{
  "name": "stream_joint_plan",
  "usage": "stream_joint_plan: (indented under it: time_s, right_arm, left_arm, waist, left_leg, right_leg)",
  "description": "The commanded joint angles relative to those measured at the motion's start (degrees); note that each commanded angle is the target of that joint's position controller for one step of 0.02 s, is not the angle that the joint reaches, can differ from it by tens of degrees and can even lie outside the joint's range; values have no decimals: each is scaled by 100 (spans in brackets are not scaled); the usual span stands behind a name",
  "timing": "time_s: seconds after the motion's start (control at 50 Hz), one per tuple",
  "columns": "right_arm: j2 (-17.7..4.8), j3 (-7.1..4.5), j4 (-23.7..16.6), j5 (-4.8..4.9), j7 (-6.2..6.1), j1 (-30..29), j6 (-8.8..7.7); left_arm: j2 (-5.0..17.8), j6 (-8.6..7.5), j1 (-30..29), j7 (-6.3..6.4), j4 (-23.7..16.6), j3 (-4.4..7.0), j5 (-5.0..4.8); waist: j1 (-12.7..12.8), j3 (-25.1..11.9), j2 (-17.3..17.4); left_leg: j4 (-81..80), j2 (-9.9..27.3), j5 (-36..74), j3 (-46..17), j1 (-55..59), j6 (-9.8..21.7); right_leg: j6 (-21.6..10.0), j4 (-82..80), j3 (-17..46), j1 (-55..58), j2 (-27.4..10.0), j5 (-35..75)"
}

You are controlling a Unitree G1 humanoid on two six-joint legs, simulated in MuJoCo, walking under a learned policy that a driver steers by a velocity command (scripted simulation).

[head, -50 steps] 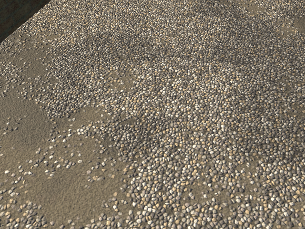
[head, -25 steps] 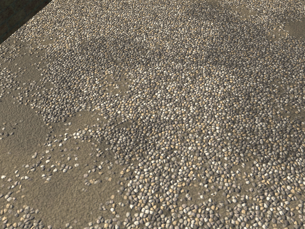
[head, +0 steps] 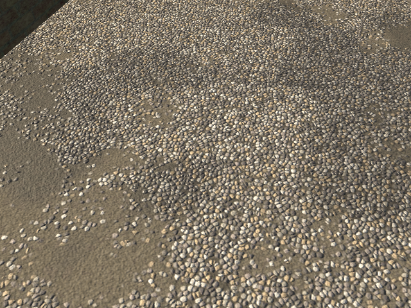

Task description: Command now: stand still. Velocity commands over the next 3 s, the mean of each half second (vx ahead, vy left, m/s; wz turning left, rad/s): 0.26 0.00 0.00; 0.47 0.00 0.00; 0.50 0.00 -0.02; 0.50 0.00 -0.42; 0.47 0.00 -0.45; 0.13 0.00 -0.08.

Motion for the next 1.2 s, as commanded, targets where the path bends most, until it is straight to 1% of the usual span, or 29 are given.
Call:
stream_joint_plan:
  time_s: [0.02,0.06,0.1,0.16,0.2,0.26,0.3,0.32,0.34,0.36,0.38,0.4,0.44,0.5,0.6,0.68,0.72,0.76,0.78,0.8,0.82,0.84,0.86,0.88,0.92,0.98,1.04,1.12,1.2]
  right_arm:
    - [-417,-57,-51,0,-16,342,-20]
    - [-387,-54,-40,-12,-17,397,-15]
    - [-420,-93,-115,-53,-8,412,7]
    - [-266,-91,-480,-179,67,51,-19]
    - [-268,-103,-704,-158,125,-184,-117]
    - [-265,-138,-759,-61,213,54,-257]
    - [-175,-173,-449,-23,196,938,-316]
    - [-262,-213,-293,-28,157,1453,-340]
    - [-645,-299,-192,-103,90,2124,-396]
    - [-1255,-436,-47,-94,85,2680,-350]
    - [-1066,-401,-131,-103,45,2215,-280]
    - [-922,-347,-375,-74,88,1614,-294]
    - [-671,-258,-554,-34,117,1162,-393]
    - [-445,-155,-367,-11,112,1590,-492]
    - [-497,-94,-290,-5,70,1879,-522]
    - [-691,-130,-258,-19,57,1926,-547]
    - [-792,-161,-276,-22,48,1769,-566]
    - [-987,-234,-278,-7,48,1630,-545]
    - [-920,-227,-310,14,80,1644,-541]
    - [-338,-124,-493,111,152,2005,-529]
    - [-417,-216,-504,166,221,2177,-522]
    - [-680,-290,-667,61,204,1513,-478]
    - [-660,-300,-824,-13,220,990,-502]
    - [-537,-306,-844,-52,227,824,-494]
    - [-323,-294,-800,-170,265,1008,-347]
    - [-345,-313,-950,-128,293,688,-224]
    - [-474,-325,-1268,-120,328,-230,-181]
    - [-383,-246,-1599,-32,362,-1209,-205]
    - [-406,-193,-1812,-8,354,-1863,-244]
  left_arm:
    - [463,-31,338,17,-75,67,-1]
    - [468,-27,378,17,-68,72,6]
    - [716,26,436,16,-104,173,9]
    - [930,91,1036,8,-49,298,33]
    - [888,41,966,-13,-107,313,76]
    - [930,-52,605,-42,-252,341,45]
    - [883,-89,184,-49,-380,348,-37]
    - [793,-138,58,-49,-467,326,-24]
    - [408,-215,-119,-87,-634,225,-12]
    - [295,-265,-170,-148,-839,208,51]
    - [635,-256,-409,-203,-895,270,230]
    - [562,-266,-420,-266,-862,250,183]
    - [456,-313,-211,-336,-704,230,115]
    - [392,-229,-326,-351,-677,207,149]
    - [283,-201,-1671,-303,-1221,71,83]
    - [348,-235,-2162,-286,-1465,23,28]
    - [502,-277,-1743,-228,-1386,84,10]
    - [725,-369,-284,-140,-926,226,-30]
    - [955,-423,550,-95,-674,327,65]
    - [1533,-443,1200,-77,-650,459,214]
    - [1619,-347,1067,-149,-638,487,88]
    - [1325,-328,331,-163,-718,418,-7]
    - [892,-378,-144,-185,-814,312,-55]
    - [666,-445,-326,-188,-809,247,-25]
    - [385,-555,-149,-128,-642,133,-26]
    - [575,-651,306,-81,-488,128,-37]
    - [660,-637,715,-70,-423,103,-70]
    - [617,-634,1177,-59,-338,43,-69]
    - [690,-625,1584,1,-213,37,-25]
  waist:
    - [-3,257,21]
    - [4,157,-24]
    - [40,228,-289]
    - [326,769,-753]
    - [306,974,-662]
    - [29,719,-569]
    - [-429,587,-415]
    - [-617,497,-158]
    - [-842,303,944]
    - [-884,264,1704]
    - [-614,648,802]
    - [-336,812,358]
    - [-46,651,350]
    - [-28,405,472]
    - [-207,515,555]
    - [-232,574,680]
    - [18,332,643]
    - [629,-443,517]
    - [930,-906,418]
    - [814,-1771,-573]
    - [635,-2109,-1061]
    - [366,-1028,-509]
    - [289,-332,-173]
    - [83,-21,-15]
    - [-213,43,-194]
    - [-297,51,-224]
    - [-125,266,-263]
    - [115,352,-319]
    - [328,389,-361]
  left_leg:
    - [-371,486,577,-378,-312,214]
    - [-337,413,229,-316,-297,221]
    - [159,64,-963,5,-583,313]
    - [1502,-112,-1453,624,-1669,420]
    - [1998,171,-1181,545,-1863,447]
    - [1425,127,-912,636,-1154,530]
    - [410,-176,-344,906,540,552]
    - [29,-73,-550,655,1325,550]
    - [-980,1149,-1735,-1112,1914,709]
    - [-1786,2379,-3003,-3327,1979,1307]
    - [-1830,2448,-3503,-3495,1315,1491]
    - [-1775,2153,-3149,-2928,909,1369]
    - [-1830,1582,-1426,-1752,662,1081]
    - [-1570,1183,1093,-717,833,979]
    - [-1522,1059,2531,-206,744,1089]
    - [-1480,1207,3124,-39,788,1128]
    - [-902,1257,4392,121,986,1022]
    - [819,1121,5251,356,1008,859]
    - [2089,928,4082,450,183,796]
    - [4153,352,871,697,-1266,646]
    - [5428,-402,-1546,186,-2430,627]
    - [5585,89,-988,-8,-3012,718]
    - [5241,318,-438,53,-2963,720]
    - [4885,500,-157,42,-2636,704]
    - [4431,649,-75,47,-2040,572]
    - [4017,651,142,231,-2293,425]
    - [3332,710,751,437,-2928,296]
    - [1979,528,1375,716,-2882,227]
    - [1117,309,1395,904,-2824,361]
  right_leg:
    - [1,-557,741,-120,-734,276]
    - [-17,-616,755,-95,-703,-185]
    - [-206,-701,944,-239,-678,-1842]
    - [-882,-1412,2287,-391,-1622,-3948]
    - [-1105,-1664,2680,-668,-1973,-3516]
    - [-978,-1511,2048,-953,-1743,-2589]
    - [-743,-921,1338,-1908,-1255,-2383]
    - [-622,-294,995,-2452,-987,-2279]
    - [-370,1450,180,-3071,-397,-1966]
    - [-290,2876,-414,-3962,98,-2044]
    - [-314,3694,-34,-4113,-328,-1639]
    - [-326,3913,112,-4050,-533,-1028]
    - [-204,3749,77,-3553,-712,-227]
    - [-37,3741,-210,-3452,-648,269]
    - [103,2479,-532,-3386,-549,668]
    - [-119,1396,-715,-2620,-363,758]
    - [-328,1087,-740,-1885,-158,557]
    - [-530,582,-804,-272,139,619]
    - [-660,454,-336,1032,-318,389]
    - [-1107,246,2045,2448,-2083,-786]
    - [-1670,-989,4511,2690,-2755,-1386]
    - [-1445,-1149,3739,1913,-2471,-1989]
    - [-1262,-1273,2862,940,-2263,-1498]
    - [-1066,-1413,2261,263,-1990,-691]
    - [-864,-1499,1392,-379,-1629,522]
    - [-867,-1583,877,-272,-1443,1426]
    - [-771,-1728,593,-3,-1318,1876]
    - [-607,-1663,274,334,-1174,2719]
    - [-645,-1524,249,1088,-1339,3235]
